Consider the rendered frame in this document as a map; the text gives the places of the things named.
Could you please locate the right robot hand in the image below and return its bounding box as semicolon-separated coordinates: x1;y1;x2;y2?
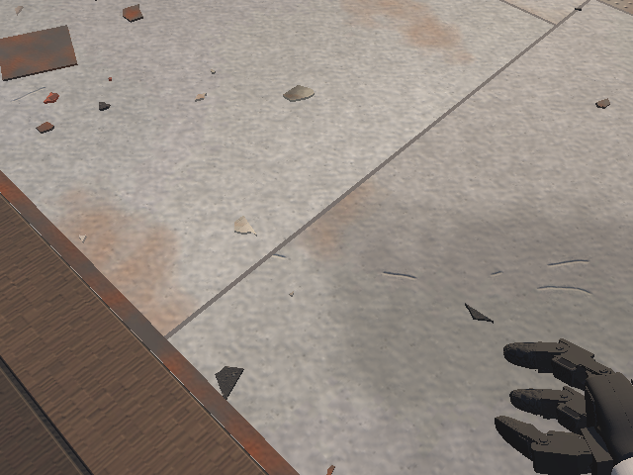
495;338;633;475

